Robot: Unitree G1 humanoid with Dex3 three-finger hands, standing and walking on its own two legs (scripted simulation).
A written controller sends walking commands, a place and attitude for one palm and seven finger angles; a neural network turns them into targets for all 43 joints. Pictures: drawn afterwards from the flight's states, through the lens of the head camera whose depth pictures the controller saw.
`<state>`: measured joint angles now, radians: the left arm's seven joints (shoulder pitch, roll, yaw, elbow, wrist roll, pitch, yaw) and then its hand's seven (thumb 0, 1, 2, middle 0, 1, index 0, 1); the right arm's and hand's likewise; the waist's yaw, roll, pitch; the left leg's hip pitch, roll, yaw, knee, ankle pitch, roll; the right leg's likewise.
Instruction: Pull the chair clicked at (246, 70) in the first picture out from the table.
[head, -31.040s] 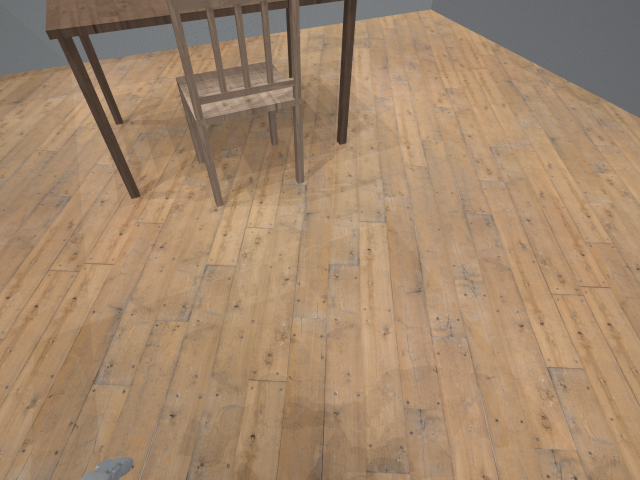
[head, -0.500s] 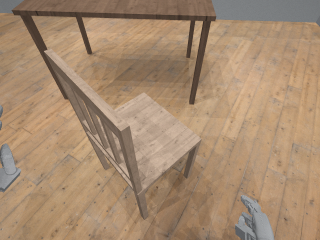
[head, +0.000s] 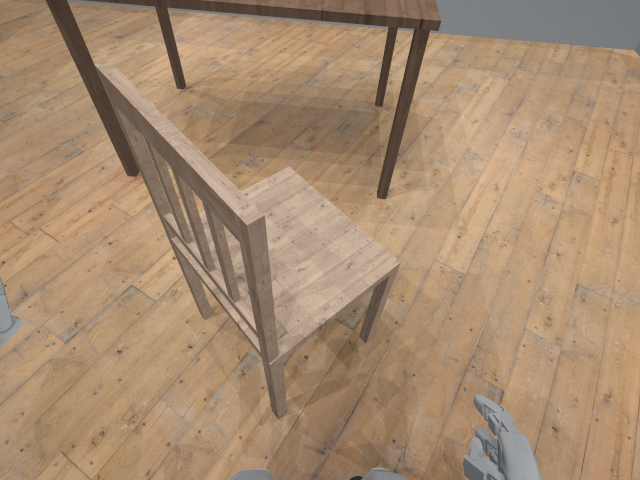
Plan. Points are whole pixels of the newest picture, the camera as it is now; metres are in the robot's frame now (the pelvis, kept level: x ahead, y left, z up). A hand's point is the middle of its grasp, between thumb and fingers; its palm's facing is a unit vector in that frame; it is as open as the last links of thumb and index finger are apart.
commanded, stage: step back with the hand held close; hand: left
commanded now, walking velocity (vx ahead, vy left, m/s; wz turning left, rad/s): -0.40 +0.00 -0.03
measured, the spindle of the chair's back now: (195, 222) +0.53 +0.26 -0.07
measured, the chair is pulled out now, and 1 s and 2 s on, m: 0.62 0.62 0.62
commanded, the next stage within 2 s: stop stepping back and stand still in 0.52 s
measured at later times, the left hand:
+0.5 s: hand (10, 415) +0.14 +0.22 +0.19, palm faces +0.40 -0.79 -0.47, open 7.4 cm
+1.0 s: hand out of the picture -0.01 +0.19 +0.18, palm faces +0.39 -0.78 -0.49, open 7.4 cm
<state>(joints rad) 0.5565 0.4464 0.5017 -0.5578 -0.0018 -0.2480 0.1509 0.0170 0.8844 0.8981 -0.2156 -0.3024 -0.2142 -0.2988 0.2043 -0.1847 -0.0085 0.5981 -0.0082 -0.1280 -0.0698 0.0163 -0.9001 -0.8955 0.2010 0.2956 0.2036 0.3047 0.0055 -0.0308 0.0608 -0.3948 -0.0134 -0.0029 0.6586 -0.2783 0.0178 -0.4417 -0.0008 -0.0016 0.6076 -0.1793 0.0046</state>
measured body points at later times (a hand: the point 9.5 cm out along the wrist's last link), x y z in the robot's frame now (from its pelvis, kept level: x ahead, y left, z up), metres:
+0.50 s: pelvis -0.08 -0.03 +0.01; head -0.03 -0.01 +0.46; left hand +0.11 +0.26 +0.22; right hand +0.10 -0.24 -0.07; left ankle -0.01 +0.11 -0.72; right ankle -0.14 -0.15 -0.71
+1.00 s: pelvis -0.20 -0.07 +0.02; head -0.20 -0.06 +0.47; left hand -0.04 +0.22 +0.20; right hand -0.04 -0.33 -0.06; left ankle -0.19 +0.05 -0.72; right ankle -0.15 -0.16 -0.72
